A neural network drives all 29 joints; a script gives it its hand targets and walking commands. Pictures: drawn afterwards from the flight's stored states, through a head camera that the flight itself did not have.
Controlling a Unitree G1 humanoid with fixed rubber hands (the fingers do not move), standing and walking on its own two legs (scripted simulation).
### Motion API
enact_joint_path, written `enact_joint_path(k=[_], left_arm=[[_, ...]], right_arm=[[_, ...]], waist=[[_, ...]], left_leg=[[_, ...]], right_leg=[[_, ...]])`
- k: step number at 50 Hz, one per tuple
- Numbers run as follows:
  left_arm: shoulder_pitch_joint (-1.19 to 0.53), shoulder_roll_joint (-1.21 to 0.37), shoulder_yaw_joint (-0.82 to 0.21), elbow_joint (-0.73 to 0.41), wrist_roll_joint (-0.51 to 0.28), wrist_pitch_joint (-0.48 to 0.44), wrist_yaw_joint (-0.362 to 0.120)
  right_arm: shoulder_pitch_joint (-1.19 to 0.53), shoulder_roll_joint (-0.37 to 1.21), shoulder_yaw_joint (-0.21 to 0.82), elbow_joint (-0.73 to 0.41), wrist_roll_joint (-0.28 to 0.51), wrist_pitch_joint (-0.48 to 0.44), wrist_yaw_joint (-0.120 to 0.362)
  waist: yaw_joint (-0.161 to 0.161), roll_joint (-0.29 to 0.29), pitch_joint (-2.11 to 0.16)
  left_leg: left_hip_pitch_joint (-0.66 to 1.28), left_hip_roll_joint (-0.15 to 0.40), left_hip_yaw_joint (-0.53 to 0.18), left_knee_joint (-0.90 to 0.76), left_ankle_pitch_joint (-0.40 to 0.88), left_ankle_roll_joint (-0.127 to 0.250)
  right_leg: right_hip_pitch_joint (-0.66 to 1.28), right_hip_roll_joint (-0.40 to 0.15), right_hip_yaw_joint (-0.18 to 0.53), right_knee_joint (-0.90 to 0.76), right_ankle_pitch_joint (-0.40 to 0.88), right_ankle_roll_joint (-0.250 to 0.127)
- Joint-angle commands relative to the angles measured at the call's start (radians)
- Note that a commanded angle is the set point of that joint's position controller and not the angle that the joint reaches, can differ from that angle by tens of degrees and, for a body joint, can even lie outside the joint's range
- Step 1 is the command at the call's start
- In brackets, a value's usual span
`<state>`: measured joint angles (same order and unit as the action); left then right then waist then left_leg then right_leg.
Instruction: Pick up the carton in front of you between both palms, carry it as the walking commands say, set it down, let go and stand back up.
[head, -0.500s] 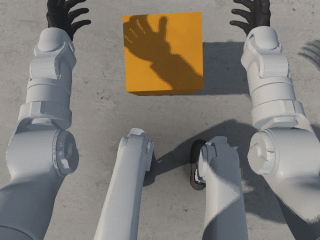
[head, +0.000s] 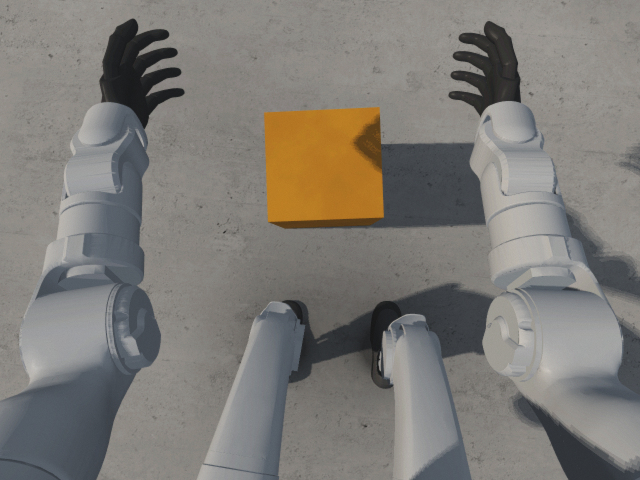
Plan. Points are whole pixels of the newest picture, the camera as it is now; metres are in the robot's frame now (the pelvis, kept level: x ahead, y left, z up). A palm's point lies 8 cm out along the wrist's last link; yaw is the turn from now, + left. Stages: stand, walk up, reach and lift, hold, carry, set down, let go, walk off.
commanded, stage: let go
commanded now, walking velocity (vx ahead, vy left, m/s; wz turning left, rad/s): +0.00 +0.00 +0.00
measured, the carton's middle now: (324, 177) +0.50 +0.07 -0.49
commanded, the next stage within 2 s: stand in 1.30 s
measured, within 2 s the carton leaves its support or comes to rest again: neither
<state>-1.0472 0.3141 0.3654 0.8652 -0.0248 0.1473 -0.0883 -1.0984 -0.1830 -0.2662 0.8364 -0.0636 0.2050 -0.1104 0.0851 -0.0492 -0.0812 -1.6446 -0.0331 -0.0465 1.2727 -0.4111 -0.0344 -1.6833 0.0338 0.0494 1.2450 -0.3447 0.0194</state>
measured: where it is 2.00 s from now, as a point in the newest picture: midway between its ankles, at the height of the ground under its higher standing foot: (332, 358)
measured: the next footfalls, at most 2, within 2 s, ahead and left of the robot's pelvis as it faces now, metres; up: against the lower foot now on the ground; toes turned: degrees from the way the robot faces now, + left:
none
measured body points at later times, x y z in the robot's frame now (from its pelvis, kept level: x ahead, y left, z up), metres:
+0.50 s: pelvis +0.07 +0.01 +0.11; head +0.26 +0.01 +0.52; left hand +0.37 +0.26 +0.02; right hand +0.40 -0.18 +0.00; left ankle +0.06 +0.13 -0.58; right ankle +0.09 -0.12 -0.58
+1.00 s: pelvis +0.08 -0.02 +0.16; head +0.11 -0.02 +0.61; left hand +0.25 +0.22 +0.08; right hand +0.25 -0.25 +0.08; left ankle +0.07 +0.13 -0.58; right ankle +0.09 -0.12 -0.58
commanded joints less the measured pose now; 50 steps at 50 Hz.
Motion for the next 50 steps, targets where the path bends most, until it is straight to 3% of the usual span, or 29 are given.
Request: enact_joint_path(k=[1, 3, 6, 7, 8, 9, 13, 15, 16, 17, 18, 22, 23, 24, 26, 27, 30, 31, 32, 33, 34, 37, 38, 39, 41, 45, 48, 49, 50], left_arm=[[-0.133, 0.115, -0.02, -0.155, 0.017, -0.023, -0.012], [-0.001, 0.1, 0.026, -0.105, 0.067, -0.017, -0.03], [0.096, 0.082, -0.061, -0.201, 0.075, -0.029, -0.042], [0.086, 0.099, -0.065, -0.219, 0.09, -0.03, -0.038], [0.184, 0.117, -0.032, -0.219, 0.135, -0.033, -0.037], [0.235, 0.104, -0.062, -0.25, 0.068, -0.04, -0.042], [0.36, 0.088, -0.121, -0.332, 0.102, -0.071, -0.049], [0.437, 0.068, -0.102, -0.387, 0.086, -0.084, -0.05], [0.494, 0.076, -0.118, -0.327, 0.069, -0.093, -0.047], [0.502, 0.055, -0.132, -0.351, 0.057, -0.102, -0.044], [0.56, 0.076, -0.119, -0.309, 0.072, -0.111, -0.047], [0.679, 0.011, -0.162, -0.306, 0.035, -0.133, -0.032], [0.82, -0.031, -0.194, -0.322, 0.037, -0.145, -0.028], [0.773, 0.022, -0.16, -0.357, 0.035, -0.154, -0.025], [0.848, -0.009, -0.226, -0.359, 0.033, -0.164, -0.013], [0.871, -0.03, -0.245, -0.352, -0.016, -0.176, -0.015], [1.004, 0.017, -0.185, -0.406, 0.03, -0.189, 0.004], [1.047, -0.026, -0.264, -0.435, 0.005, -0.197, -0.005], [1.097, -0.01, -0.221, -0.43, 0.019, -0.196, -0.004], [1.128, -0.025, -0.247, -0.418, 0.028, -0.189, -0.002], [1.168, -0.08, -0.265, -0.42, 0.003, -0.183, -0.001], [1.181, -0.046, -0.308, -0.465, -0.004, -0.191, 0.004], [1.223, 0.017, -0.242, -0.506, 0.036, -0.187, 0.017], [1.206, -0.022, -0.279, -0.509, 0.013, -0.175, 0.019], [1.226, -0.016, -0.294, -0.521, 0.003, -0.168, 0.006], [1.201, 0.032, -0.228, -0.562, 0.056, -0.104, -0.007], [1.22, -0.032, -0.278, -0.503, 0.043, -0.066, -0.012], [1.244, -0.031, -0.258, -0.521, 0.061, -0.059, -0.005], [1.224, -0.016, -0.272, -0.55, 0.062, -0.053, -0.01]], right_arm=[[-0.089, -0.079, -0.028, -0.127, -0.032, -0.01, -0.012], [-0.013, 0.003, 0.003, -0.165, -0.069, -0.019, -0.012], [0.083, 0.002, 0.033, -0.269, -0.069, -0.021, -0.017], [0.134, 0.039, -0.004, -0.233, -0.081, -0.025, -0.017], [0.162, -0.018, -0.007, -0.32, -0.079, -0.035, -0.019], [0.246, -0.01, 0.043, -0.312, -0.076, -0.042, -0.01], [0.37, -0.001, 0.063, -0.386, -0.041, -0.074, -0.002], [0.509, -0.006, 0.045, -0.395, -0.043, -0.09, 0.006], [0.494, 0.025, 0.085, -0.431, -0.039, -0.104, 0.014], [0.566, 0.008, 0.07, -0.38, -0.049, -0.116, 0.027], [0.585, 0.026, 0.11, -0.414, -0.006, -0.126, 0.03], [0.766, -0.013, 0.072, -0.319, -0.045, -0.165, 0.057], [0.826, 0.011, 0.101, -0.32, -0.022, -0.165, 0.063], [0.86, 0.023, 0.093, -0.356, -0.004, -0.191, 0.066], [0.905, -0.011, 0.151, -0.333, 0.025, -0.201, 0.072], [0.921, -0.053, 0.067, -0.359, -0.025, -0.209, 0.069], [1.019, -0.041, 0.153, -0.38, 0.001, -0.23, 0.091], [1.081, -0.052, 0.16, -0.389, 0.017, -0.23, 0.087], [1.105, -0.051, 0.155, -0.384, 0.006, -0.22, 0.081], [1.13, -0.04, 0.185, -0.367, 0.037, -0.226, 0.09], [1.141, -0.054, 0.16, -0.406, 0.0, -0.222, 0.095], [1.204, -0.056, 0.198, -0.418, 0.054, -0.238, 0.107], [1.226, -0.065, 0.203, -0.426, 0.06, -0.235, 0.128], [1.247, -0.066, 0.179, -0.495, 0.031, -0.228, 0.134], [1.256, -0.066, 0.211, -0.489, 0.058, -0.215, 0.141], [1.256, -0.128, 0.158, -0.489, 0.037, -0.146, 0.165], [1.239, -0.08, 0.208, -0.549, 0.04, -0.117, 0.175], [1.272, -0.039, 0.254, -0.55, 0.054, -0.114, 0.181], [1.279, -0.107, 0.156, -0.501, 0.027, -0.11, 0.168]], waist=[[0.005, 0.091, -0.996], [0.039, -0.024, -0.922], [0.037, 0.026, -0.884], [-0.025, 0.012, -0.876], [0.053, 0.062, -0.843], [0.023, -0.037, -0.912], [0.04, 0.086, -0.761], [-0.009, 0.077, -0.792], [0.05, 0.0, -0.758], [-0.043, 0.01, -0.725], [0.049, 0.061, -0.7], [-0.035, 0.05, -0.625], [-0.009, 0.143, -0.63], [-0.003, 0.062, -0.636], [-0.035, 0.136, -0.563], [-0.073, 0.043, -0.578], [0.002, 0.095, -0.471], [-0.096, 0.067, -0.481], [-0.013, 0.061, -0.398], [-0.055, 0.122, -0.298], [-0.072, -0.027, -0.292], [-0.084, 0.048, -0.188], [0.0, 0.069, -0.127], [-0.122, -0.056, -0.104], [-0.055, -0.018, -0.091], [-0.064, 0.097, 0.038], [-0.079, -0.05, 0.158], [-0.035, 0.057, 0.18], [-0.114, 0.005, 0.136]], left_leg=[[0.458, -0.037, 0.141, -0.196, 0.341, -0.024], [0.536, -0.039, 0.134, -0.224, 0.369, -0.007], [0.621, -0.036, 0.101, -0.301, 0.396, 0.006], [0.646, -0.03, 0.098, -0.314, 0.39, 0.004], [0.728, -0.036, 0.096, -0.32, 0.433, 0.008], [0.771, -0.033, 0.079, -0.347, 0.43, 0.008], [0.872, -0.027, 0.076, -0.407, 0.438, 0.003], [0.955, -0.024, 0.06, -0.429, 0.543, -0.004], [0.932, -0.029, 0.063, -0.452, 0.571, 0.009], [0.92, -0.019, 0.063, -0.471, 0.578, -0.004], [0.956, -0.015, 0.044, -0.483, 0.612, 0.003], [1.141, 0.011, -0.001, -0.5, 0.77, -0.007], [1.218, 0.009, -0.003, -0.537, 0.819, -0.018], [1.245, 0.017, -0.026, -0.553, 0.835, -0.001], [1.236, 0.016, -0.021, -0.575, 0.8, -0.01], [1.222, 0.006, -0.011, -0.593, 0.772, -0.016], [1.259, 0.009, -0.006, -0.661, 0.741, -0.009], [1.207, 0.003, 0.011, -0.679, 0.633, -0.01], [1.223, 0.004, 0.007, -0.733, 0.561, -0.005], [1.197, -0.005, 0.026, -0.755, 0.48, -0.014], [1.226, 0.004, 0.001, -0.791, 0.473, 0.004], [1.288, -0.009, 0.04, -0.834, 0.411, 0.004], [1.301, -0.012, 0.046, -0.864, 0.403, 0.004], [1.362, -0.007, 0.038, -0.864, 0.312, 0.024], [1.379, -0.01, 0.048, -0.925, 0.333, 0.031], [1.323, -0.012, 0.081, -0.919, 0.11, 0.015], [1.428, -0.013, 0.059, -0.932, 0.106, 0.039], [1.42, -0.03, 0.096, -0.889, 0.15, 0.014], [1.49, -0.017, 0.075, -0.911, 0.162, 0.027]], right_leg=[[0.848, 0.044, -0.045, -0.133, 0.276, 0.019], [0.816, 0.059, -0.051, -0.192, 0.24, 0.037], [0.894, 0.046, -0.048, -0.264, 0.316, 0.033], [0.921, 0.045, -0.053, -0.281, 0.297, 0.032], [0.864, 0.041, -0.045, -0.292, 0.299, 0.037], [0.958, 0.042, -0.076, -0.296, 0.303, 0.043], [0.964, 0.031, -0.044, -0.374, 0.302, 0.027], [1.03, 0.026, -0.043, -0.398, 0.406, 0.021], [1.066, 0.036, -0.049, -0.4, 0.452, 0.029], [1.051, 0.023, -0.052, -0.428, 0.469, 0.025], [1.015, 0.019, -0.033, -0.439, 0.487, 0.024], [0.892, 0.028, -0.061, -0.511, 0.418, 0.019], [0.954, 0.032, -0.053, -0.51, 0.45, 0.013], [0.934, 0.037, -0.056, -0.539, 0.425, 0.011], [1.028, 0.022, -0.029, -0.582, 0.447, 0.005], [1.096, 0.043, -0.071, -0.556, 0.49, 0.008], [1.163, 0.018, -0.03, -0.654, 0.437, 0.0], [1.336, 0.024, -0.031, -0.644, 0.517, -0.002], [1.348, 0.022, -0.029, -0.665, 0.422, 0.005], [1.379, 0.01, -0.017, -0.704, 0.386, -0.009], [1.437, 0.019, -0.045, -0.714, 0.391, -0.002], [1.522, 0.004, -0.008, -0.78, 0.4, -0.003], [1.516, 0.007, -0.03, -0.804, 0.321, 0.012], [1.516, 0.009, -0.034, -0.819, 0.288, 0.017], [1.563, 0.016, -0.043, -0.854, 0.304, 0.021], [1.68, -0.005, -0.032, -0.873, 0.133, 0.027], [1.606, -0.001, -0.057, -0.891, 0.077, 0.025], [1.608, -0.026, -0.037, -0.906, 0.1, 0.01], [1.575, -0.025, -0.031, -0.924, 0.116, 0.004]])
